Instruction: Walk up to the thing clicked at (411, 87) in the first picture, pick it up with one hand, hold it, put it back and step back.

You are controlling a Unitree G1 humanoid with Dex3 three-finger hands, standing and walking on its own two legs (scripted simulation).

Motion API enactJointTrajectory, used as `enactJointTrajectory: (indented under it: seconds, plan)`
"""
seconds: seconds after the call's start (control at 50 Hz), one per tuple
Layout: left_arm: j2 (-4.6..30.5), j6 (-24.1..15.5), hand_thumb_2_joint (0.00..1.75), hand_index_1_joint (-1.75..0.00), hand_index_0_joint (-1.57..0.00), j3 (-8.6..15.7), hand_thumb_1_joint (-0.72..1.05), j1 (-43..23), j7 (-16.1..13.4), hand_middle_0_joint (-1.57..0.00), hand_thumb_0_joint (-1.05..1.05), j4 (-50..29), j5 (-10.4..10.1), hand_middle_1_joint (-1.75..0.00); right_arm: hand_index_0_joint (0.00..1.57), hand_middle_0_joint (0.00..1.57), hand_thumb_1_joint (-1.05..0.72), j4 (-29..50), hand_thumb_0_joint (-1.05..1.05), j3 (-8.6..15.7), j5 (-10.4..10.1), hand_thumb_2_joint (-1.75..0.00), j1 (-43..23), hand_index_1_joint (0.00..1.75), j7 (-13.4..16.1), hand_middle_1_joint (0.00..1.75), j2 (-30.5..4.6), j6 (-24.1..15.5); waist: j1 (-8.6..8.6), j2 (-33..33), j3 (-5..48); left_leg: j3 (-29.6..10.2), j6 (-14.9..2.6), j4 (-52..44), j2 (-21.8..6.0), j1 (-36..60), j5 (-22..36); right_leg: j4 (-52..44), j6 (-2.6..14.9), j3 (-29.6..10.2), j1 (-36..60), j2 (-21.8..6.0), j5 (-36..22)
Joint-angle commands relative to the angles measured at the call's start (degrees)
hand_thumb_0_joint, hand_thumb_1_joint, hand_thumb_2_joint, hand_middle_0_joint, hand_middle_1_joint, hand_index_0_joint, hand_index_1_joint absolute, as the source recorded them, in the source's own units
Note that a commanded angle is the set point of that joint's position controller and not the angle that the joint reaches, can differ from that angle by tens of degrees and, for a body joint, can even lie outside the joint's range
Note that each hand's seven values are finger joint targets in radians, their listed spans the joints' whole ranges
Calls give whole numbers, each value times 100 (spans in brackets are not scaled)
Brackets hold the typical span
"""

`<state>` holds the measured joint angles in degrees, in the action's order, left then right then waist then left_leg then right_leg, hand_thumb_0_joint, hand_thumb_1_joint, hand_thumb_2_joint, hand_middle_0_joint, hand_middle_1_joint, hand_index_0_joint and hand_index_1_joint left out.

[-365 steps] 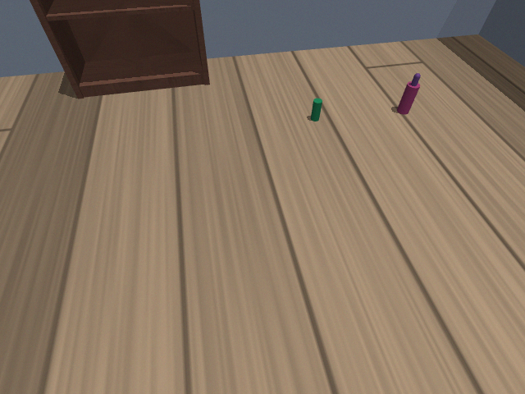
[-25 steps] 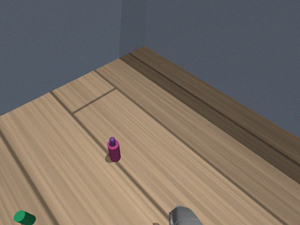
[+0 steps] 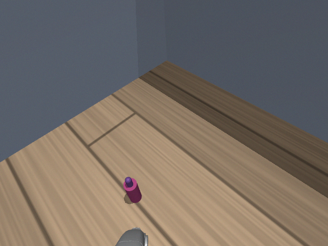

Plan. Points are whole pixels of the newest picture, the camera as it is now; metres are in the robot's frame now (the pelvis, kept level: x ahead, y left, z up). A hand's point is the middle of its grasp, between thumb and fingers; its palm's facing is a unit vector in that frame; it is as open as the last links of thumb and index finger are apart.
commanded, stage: walk up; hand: left
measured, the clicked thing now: (132, 188) +0.51 +0.24 -0.64
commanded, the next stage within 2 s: stand in 1.88 s
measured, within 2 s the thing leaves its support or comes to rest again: neither
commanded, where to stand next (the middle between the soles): +0.15 +0.01 m, yaw -1 degrees
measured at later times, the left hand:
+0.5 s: hand out of the picture +0.10 +0.30 -0.17, palm faces -0.06 -0.92 -0.39, open 7.4 cm
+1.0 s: hand (83, 218) +0.22 +0.27 -0.15, palm faces -0.04 -0.95 -0.32, open 7.4 cm
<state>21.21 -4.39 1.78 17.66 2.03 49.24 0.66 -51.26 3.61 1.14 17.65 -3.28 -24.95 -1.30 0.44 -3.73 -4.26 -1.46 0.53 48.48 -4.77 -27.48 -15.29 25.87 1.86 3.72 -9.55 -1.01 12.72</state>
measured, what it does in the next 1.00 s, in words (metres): steps on the spot: left foot, then right foot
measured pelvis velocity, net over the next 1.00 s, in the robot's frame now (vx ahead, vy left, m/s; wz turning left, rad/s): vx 0.10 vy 0.02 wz -0.01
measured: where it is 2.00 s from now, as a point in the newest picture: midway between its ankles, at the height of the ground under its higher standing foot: outside the picture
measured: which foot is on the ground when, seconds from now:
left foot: up 0.00-0.12, down 0.14-1.00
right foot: down 0.00-0.16, up 0.18-0.48, down 0.50-1.00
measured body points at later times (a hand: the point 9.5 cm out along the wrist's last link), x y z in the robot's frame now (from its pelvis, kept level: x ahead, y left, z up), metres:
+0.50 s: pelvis +0.07 +0.03 -0.02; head +0.09 +0.03 +0.43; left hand +0.11 +0.35 -0.14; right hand +0.15 -0.29 -0.13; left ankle +0.13 +0.15 -0.74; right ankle +0.10 -0.11 -0.74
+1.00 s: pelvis +0.10 +0.02 +0.00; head +0.10 +0.03 +0.45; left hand +0.22 +0.32 -0.13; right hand +0.16 -0.29 -0.12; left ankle +0.12 +0.15 -0.74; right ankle +0.10 -0.11 -0.74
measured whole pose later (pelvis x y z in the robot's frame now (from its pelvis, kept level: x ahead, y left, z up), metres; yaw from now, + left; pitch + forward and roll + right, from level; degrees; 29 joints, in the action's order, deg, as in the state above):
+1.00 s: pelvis +0.10 +0.02 +0.00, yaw -1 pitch -2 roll +0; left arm 20.5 -1.5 -0.4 3.5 0.4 61.6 -0.2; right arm -64.0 -0.4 0.3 7.5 -0.9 -20.5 -1.2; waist -0.8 1.3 -2.7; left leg 1.2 0.6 24.7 -1.4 -11.2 -11.1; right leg 24.8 -1.3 1.3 -9.6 -2.2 12.6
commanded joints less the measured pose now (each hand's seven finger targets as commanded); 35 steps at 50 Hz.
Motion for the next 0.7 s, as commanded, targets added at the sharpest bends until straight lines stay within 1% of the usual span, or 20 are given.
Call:
enactJointTrajectory:
  seconds: [0.0, 0.04, 0.06, 0.1, 0.12, 0.14, 0.16, 0.18, 0.22, 0.26, 0.38, 0.46, 0.48, 0.5, 0.52, 0.54, 0.56, 0.6, 0.64, 0.68]
  plan:
    - [1524, -32, 90, -30, -20, 451, 90, -60, -127, -20, 0, -436, 28, -30, 20, 20, -90, 322, 0, 229, 38, -90, -86, 30, 73, 30, -709, -154, 138, 1305, -251, 264, 66, -850, 7, 516, 394, -950, 978, -774, -831, -1185, -215]
    - [1506, 13, 90, -30, -20, 385, 90, -12, -160, -20, 0, -355, -11, -30, 20, 20, -90, 286, 0, 195, 28, -90, -192, 30, 142, 30, -609, -191, 148, 1197, -33, 336, 7, -1106, 120, 884, 541, -414, 954, -714, -715, -1222, -1452]
    - [1547, 37, 90, -30, -20, 379, 90, -221, -176, -20, 0, -379, -38, -30, 20, 20, -90, 204, 0, 180, 15, -90, -4, 30, 175, 30, -591, -211, -23, 1114, 188, 318, -61, -1440, 113, 1308, 802, -111, 915, -689, -787, -1294, -1734]
    - [1295, 123, 90, -30, -20, 265, 90, -331, -206, -20, 0, -418, -96, -30, 20, 20, -90, -2, 0, 229, 23, -90, 380, 30, 272, 30, -794, -291, -254, 388, 518, 283, -218, -2251, 253, 2114, 1213, 990, 557, -505, -930, -918, -1371]
    - [1001, 151, 90, -30, -20, 172, 90, -89, -209, -20, 0, -422, -142, -30, 20, 20, -90, 7, 0, 318, 65, -90, 468, 30, 325, 30, -1204, -315, -231, -686, 773, -728, -426, -2633, -617, 2409, 1583, 1833, 234, -141, -1218, -405, -321]
    - [882, 181, 90, -30, -20, 132, 90, 226, -190, -20, 0, -428, -160, -30, 20, 20, -90, 149, 0, 417, 62, -90, 509, 30, 297, 30, -1584, -339, -148, -1154, 735, -2393, -942, -3000, -1438, 2680, 577, 2650, 65, -145, -2069, 340, 1826]
    - [1286, 260, 90, -30, -20, 247, 90, 449, -243, -20, 0, -202, -111, -30, 20, 20, -90, 234, 0, 468, -32, -90, 343, 30, 291, 30, -1753, -317, -136, -654, 645, -2752, -1443, -3220, -1819, 2393, -455, 3214, 98, -424, -2087, 147, 2130]
    - [1473, 281, 90, -30, -20, 279, 90, 433, -263, -20, 0, -93, -50, -30, 20, 20, -90, 229, 0, 502, -74, -90, 226, 30, 287, 30, -1743, -275, -142, -755, 516, -2895, -1600, -3301, -1851, 2275, -1095, 3513, 99, -553, -2196, -89, 2021]
    - [1516, 293, 90, -30, -20, 320, 90, 277, -220, -20, 0, 28, -50, -30, 20, 20, -90, 337, 0, 370, -24, -90, -83, 30, 314, 30, -1367, -266, -108, -614, 340, -1832, -1200, -3343, -1223, 1909, -938, 3235, 65, -890, -2036, -168, 1603]
    - [1417, 293, 90, -30, -20, 322, 90, 320, -164, -20, 0, 113, -46, -30, 20, 20, -90, 357, 0, 320, -33, -90, -161, 30, 316, 30, -1275, -289, -65, -764, 384, -1216, -1060, -3205, -914, 1795, -357, 2879, 17, -691, -1829, -213, 1242]
    - [1195, 263, 90, -30, -20, 276, 90, 221, -178, -20, 0, 339, 7, -30, 20, 20, -90, 492, 0, 253, 9, -90, -600, 30, 298, 30, -1199, -159, -70, -719, 269, -738, -1226, -2997, -905, 996, -355, 1550, -182, -276, -975, -167, 861]
    - [1108, 155, 90, -30, -20, 308, 90, 374, -274, -20, 0, 604, 60, -30, 20, 20, -90, 481, 0, 93, -76, -90, -910, 30, 261, 30, -892, 14, 162, -193, 439, -432, -836, -2077, -628, 310, -433, 295, -87, -183, 186, 44, 97]
    - [1219, 120, 90, -30, -20, 326, 90, 277, -305, -20, 0, 567, 89, -30, 20, 20, -90, 444, 0, 11, -113, -90, -830, 30, 268, 30, -706, 34, 159, 218, 448, -281, -630, -1712, -463, 236, -526, -186, 19, -620, 272, -216, 188]
    - [1529, 63, 90, -30, -20, 361, 90, 29, -326, -20, 0, 475, 150, -30, 20, 20, -90, 422, 0, -64, -167, -90, -704, 30, 263, 30, -433, 43, 6, 1184, 310, 35, -316, -1001, 33, 149, -733, -781, 321, -2119, -160, -1135, 502]
    - [1806, 54, 90, -30, -20, 362, 90, -469, -316, -20, 0, 350, 111, -30, 20, 20, -90, 319, 0, -49, -141, -90, -737, 30, 290, 30, -492, 84, -51, 1331, 43, 130, -172, -616, 375, 274, -1317, -1250, 811, -2979, -881, -1844, 1320]
    - [1890, 98, 90, -30, -20, 343, 90, -873, -293, -20, 0, 274, 90, -30, 20, 20, -90, 105, 0, 57, -120, -90, -642, 30, 319, 30, -814, 72, -115, 1217, -62, -39, -174, -484, 205, 1104, -1278, -1054, 1037, -2832, -1693, -1903, 1350]
    - [1634, 128, 90, -30, -20, 266, 90, -1094, -273, -20, 0, 253, 67, -30, 20, 20, -90, -30, 0, 63, -128, -90, -485, 30, 308, 30, -833, 22, -309, 1121, -39, -52, -230, -1024, 155, 1547, -1039, -765, 832, -2176, -1879, -1500, 1195]
    - [1290, 127, 90, -30, -20, 166, 90, -1068, -264, -20, 0, 331, -2, -30, 20, 20, -90, -208, 0, 44, -188, -90, -599, 30, 280, 30, -847, -47, -261, 1036, 183, -136, -278, -1886, 45, 1704, 245, -359, 228, -1181, -1288, -827, 332]
    - [1236, 103, 90, -30, -20, 132, 90, -879, -246, -20, 0, 430, -32, -30, 20, 20, -90, -235, 0, 8, -145, -90, -744, 30, 297, 30, -895, -88, -115, 1001, 667, -426, -363, -2093, -173, 1897, 930, -60, 114, -1030, -825, -647, -513]
    - [1317, 132, 90, -30, -20, 142, 90, -815, -237, -20, 0, 589, -40, -30, 20, 20, -90, -284, 0, -31, -149, -90, -1018, 30, 277, 30, -894, -84, 5, 1102, 554, -426, -375, -2150, -105, 1577, 124, -433, 74, -1074, -700, -623, 362]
